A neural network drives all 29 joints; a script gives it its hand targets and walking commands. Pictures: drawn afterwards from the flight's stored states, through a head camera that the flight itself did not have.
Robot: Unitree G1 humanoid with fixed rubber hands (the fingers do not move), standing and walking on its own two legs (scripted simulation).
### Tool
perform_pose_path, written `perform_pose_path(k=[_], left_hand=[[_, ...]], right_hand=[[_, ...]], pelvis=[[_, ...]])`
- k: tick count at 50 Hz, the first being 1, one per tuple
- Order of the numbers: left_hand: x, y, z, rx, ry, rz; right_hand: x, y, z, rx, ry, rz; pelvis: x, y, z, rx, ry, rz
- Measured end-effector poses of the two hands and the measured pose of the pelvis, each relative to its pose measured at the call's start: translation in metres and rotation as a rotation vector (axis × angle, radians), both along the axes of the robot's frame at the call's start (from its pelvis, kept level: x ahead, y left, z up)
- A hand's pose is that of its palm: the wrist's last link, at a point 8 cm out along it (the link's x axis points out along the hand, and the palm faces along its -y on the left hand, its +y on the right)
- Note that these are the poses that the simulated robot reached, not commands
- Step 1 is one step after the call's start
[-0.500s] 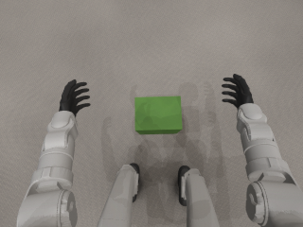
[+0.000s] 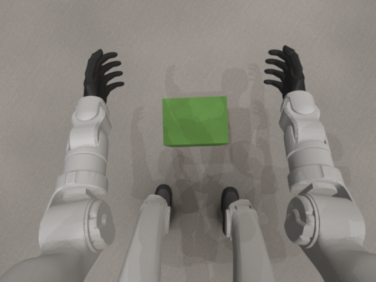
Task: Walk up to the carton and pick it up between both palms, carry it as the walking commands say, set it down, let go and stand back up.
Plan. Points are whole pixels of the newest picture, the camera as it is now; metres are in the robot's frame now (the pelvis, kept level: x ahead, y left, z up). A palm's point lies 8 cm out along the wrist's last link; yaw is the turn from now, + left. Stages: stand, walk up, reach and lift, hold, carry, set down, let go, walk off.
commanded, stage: reach and lift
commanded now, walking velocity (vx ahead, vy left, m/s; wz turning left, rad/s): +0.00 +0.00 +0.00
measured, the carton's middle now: (195, 125) +0.45 +0.02 -0.52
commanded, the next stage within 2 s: none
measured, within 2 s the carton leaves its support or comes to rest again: neither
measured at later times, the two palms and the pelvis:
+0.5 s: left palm (123, 109) +0.45 +0.21 -0.27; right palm (269, 108) +0.48 -0.17 -0.27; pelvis -0.03 +0.00 -0.14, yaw +1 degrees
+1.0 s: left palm (139, 117) +0.45 +0.20 -0.40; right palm (254, 115) +0.48 -0.17 -0.40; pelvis -0.04 +0.00 -0.23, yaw +1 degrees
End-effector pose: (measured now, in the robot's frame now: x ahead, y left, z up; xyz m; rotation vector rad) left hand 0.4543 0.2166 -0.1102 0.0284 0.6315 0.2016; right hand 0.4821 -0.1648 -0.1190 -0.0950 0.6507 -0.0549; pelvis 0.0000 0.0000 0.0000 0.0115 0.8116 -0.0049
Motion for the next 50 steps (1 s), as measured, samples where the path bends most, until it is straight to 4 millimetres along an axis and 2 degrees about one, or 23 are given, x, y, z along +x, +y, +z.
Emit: perform_pose_path(k=[5, 16, 22, 38, 50], left_hand=[[-0.001, -0.003, -0.026, -0.003, 0.019, -0.001], [-0.001, -0.004, -0.108, -0.007, 0.011, 0.010], [-0.002, -0.003, -0.141, -0.009, 0.008, 0.011], [0.001, -0.008, -0.226, -0.013, 0.049, 0.007], [-0.001, -0.012, -0.292, -0.016, 0.083, -0.005]], right_hand=[[-0.004, -0.001, -0.027, 0.002, 0.018, -0.009], [-0.006, -0.003, -0.108, 0.004, 0.004, -0.032], [-0.008, -0.005, -0.140, -0.001, 0.001, -0.032], [-0.002, -0.003, -0.218, -0.010, 0.032, -0.032], [-0.005, -0.001, -0.282, -0.008, 0.063, -0.028]], pelvis=[[-0.003, 0.000, -0.022, 0.002, 0.028, 0.003], [-0.015, 0.001, -0.096, 0.001, 0.077, 0.012], [-0.023, 0.000, -0.128, 0.000, 0.065, 0.015], [-0.037, -0.001, -0.193, 0.001, 0.021, 0.017], [-0.043, -0.001, -0.231, 0.001, -0.019, 0.020]])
